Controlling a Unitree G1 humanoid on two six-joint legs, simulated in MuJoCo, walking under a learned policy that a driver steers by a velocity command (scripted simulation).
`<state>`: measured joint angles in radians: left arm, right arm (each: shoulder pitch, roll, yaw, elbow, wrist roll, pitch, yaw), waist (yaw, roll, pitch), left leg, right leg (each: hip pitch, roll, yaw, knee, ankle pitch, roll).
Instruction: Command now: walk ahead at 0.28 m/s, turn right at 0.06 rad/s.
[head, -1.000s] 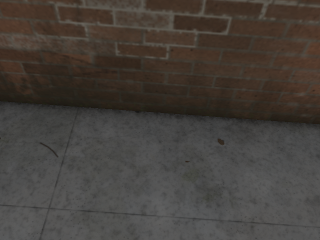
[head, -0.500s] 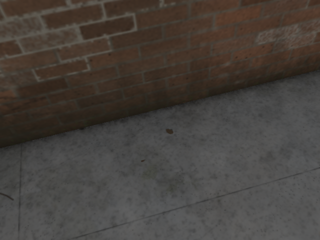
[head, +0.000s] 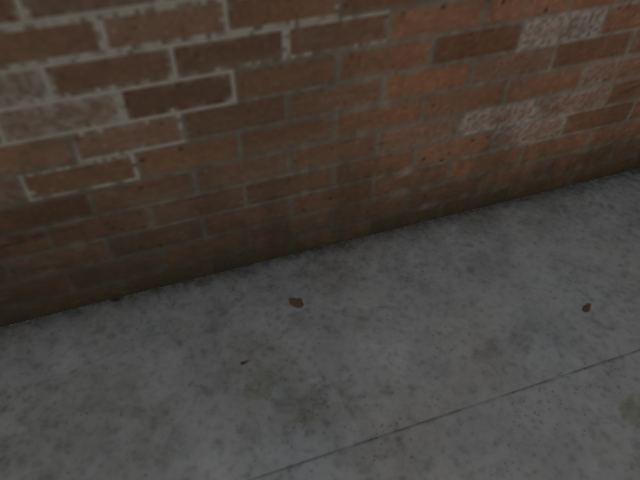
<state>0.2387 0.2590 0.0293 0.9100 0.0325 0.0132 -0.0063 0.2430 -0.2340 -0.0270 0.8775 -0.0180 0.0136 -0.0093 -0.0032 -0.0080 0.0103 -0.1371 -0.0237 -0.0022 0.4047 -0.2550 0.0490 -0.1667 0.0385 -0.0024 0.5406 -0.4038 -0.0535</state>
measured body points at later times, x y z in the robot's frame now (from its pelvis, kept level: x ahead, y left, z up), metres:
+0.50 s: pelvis +0.20 +0.02 -0.03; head +0.23 +0.03 +0.42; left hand +0.11 +0.27 -0.17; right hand +0.40 -0.21 -0.12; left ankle +0.31 +0.10 -0.75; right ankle -0.02 -0.10 -0.72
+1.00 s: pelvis +0.37 +0.02 -0.01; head +0.38 +0.01 +0.44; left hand +0.47 +0.25 -0.15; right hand +0.38 -0.21 -0.17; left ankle +0.31 +0.11 -0.74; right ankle +0.43 -0.07 -0.75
